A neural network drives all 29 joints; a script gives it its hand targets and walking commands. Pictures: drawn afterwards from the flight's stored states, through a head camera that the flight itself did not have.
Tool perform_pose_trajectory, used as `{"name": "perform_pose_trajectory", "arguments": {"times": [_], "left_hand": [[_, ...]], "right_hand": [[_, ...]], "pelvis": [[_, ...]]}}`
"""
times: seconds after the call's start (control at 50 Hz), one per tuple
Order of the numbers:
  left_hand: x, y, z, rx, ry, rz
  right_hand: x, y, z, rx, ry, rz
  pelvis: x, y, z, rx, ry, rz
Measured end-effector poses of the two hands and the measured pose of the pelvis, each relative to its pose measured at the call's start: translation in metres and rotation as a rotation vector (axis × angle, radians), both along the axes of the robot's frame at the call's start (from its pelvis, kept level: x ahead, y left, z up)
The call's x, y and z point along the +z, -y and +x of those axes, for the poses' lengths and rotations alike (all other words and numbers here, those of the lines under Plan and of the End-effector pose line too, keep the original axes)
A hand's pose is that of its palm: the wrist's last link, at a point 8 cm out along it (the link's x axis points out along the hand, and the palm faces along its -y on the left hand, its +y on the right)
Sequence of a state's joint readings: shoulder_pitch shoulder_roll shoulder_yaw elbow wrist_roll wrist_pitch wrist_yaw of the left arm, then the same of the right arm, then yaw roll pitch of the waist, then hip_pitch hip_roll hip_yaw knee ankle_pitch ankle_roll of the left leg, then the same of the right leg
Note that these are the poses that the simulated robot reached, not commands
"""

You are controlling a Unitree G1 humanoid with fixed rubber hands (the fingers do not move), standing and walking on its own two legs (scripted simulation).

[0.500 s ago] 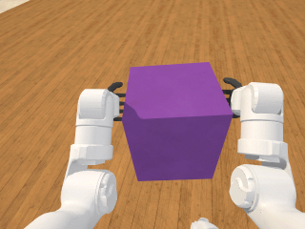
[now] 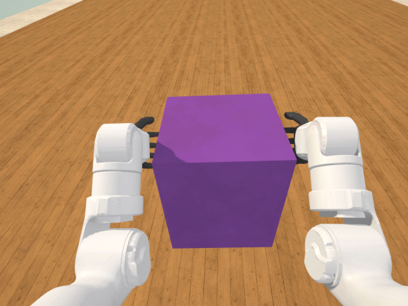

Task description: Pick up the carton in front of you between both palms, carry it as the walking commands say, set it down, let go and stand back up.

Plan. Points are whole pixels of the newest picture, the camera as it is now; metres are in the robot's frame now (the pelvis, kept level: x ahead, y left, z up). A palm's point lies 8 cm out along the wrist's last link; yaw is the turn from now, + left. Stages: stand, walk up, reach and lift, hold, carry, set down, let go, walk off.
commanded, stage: carry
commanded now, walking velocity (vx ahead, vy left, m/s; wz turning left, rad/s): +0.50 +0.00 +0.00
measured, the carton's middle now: (220, 172) +0.38 +0.00 +0.11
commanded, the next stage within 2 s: none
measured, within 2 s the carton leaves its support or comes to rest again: neither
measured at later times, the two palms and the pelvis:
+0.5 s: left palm (176, 115) +0.59 +0.11 +0.12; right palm (285, 113) +0.60 -0.19 +0.11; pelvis +0.25 -0.04 +0.02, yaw +2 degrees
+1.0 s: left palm (169, 85) +0.80 +0.15 +0.10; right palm (257, 84) +0.79 -0.14 +0.11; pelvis +0.54 +0.01 +0.03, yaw -1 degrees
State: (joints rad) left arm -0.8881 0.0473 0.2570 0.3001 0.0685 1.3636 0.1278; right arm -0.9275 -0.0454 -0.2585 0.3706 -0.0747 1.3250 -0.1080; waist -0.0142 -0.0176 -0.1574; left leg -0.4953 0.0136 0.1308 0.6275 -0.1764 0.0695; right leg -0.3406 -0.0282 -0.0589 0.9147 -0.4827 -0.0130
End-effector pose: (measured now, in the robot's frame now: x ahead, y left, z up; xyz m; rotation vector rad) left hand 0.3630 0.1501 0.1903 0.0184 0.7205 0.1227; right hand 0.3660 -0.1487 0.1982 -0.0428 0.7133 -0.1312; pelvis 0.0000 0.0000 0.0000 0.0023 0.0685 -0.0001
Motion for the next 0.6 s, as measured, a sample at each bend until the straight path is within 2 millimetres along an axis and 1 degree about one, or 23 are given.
{"name": "perform_pose_trajectory", "arguments": {"times": [0.06,0.1,0.2,0.3,0.36,0.4,0.44,0.52,0.6], "left_hand": [[-0.011,-0.002,0.027,-0.011,-0.050,-0.009],[-0.017,-0.002,0.044,-0.015,-0.074,-0.012],[-0.030,0.002,0.089,-0.005,-0.107,-0.022],[-0.041,0.012,0.141,0.011,-0.094,-0.020],[-0.046,0.024,0.177,0.022,-0.061,-0.011],[-0.052,0.032,0.199,0.027,-0.042,0.005],[-0.061,0.038,0.213,0.035,-0.060,0.013],[-0.076,0.042,0.230,0.071,-0.110,0.000],[-0.074,0.036,0.251,0.124,-0.074,-0.026]], "right_hand": [[-0.015,-0.002,0.019,-0.010,-0.051,-0.012],[-0.022,-0.002,0.033,-0.015,-0.075,-0.014],[-0.036,0.002,0.077,-0.030,-0.107,0.004],[-0.049,0.013,0.132,-0.023,-0.094,0.014],[-0.057,0.024,0.171,-0.012,-0.062,0.023],[-0.065,0.033,0.196,-0.006,-0.043,0.038],[-0.074,0.039,0.215,-0.003,-0.062,0.049],[-0.086,0.042,0.241,-0.005,-0.112,0.073],[-0.087,0.036,0.268,-0.011,-0.078,0.105]], "pelvis": [[0.007,-0.003,0.023,0.004,-0.002,-0.011],[0.013,-0.004,0.038,0.007,-0.007,-0.014],[0.023,0.001,0.082,0.006,-0.021,-0.014],[0.024,0.015,0.139,-0.002,-0.021,-0.005],[0.014,0.028,0.180,0.006,-0.014,0.006],[0.009,0.035,0.203,0.017,-0.013,-0.010],[0.013,0.039,0.222,0.029,-0.016,-0.003],[0.025,0.043,0.261,0.041,-0.024,0.020],[0.033,0.041,0.302,0.036,-0.027,0.027]]}}
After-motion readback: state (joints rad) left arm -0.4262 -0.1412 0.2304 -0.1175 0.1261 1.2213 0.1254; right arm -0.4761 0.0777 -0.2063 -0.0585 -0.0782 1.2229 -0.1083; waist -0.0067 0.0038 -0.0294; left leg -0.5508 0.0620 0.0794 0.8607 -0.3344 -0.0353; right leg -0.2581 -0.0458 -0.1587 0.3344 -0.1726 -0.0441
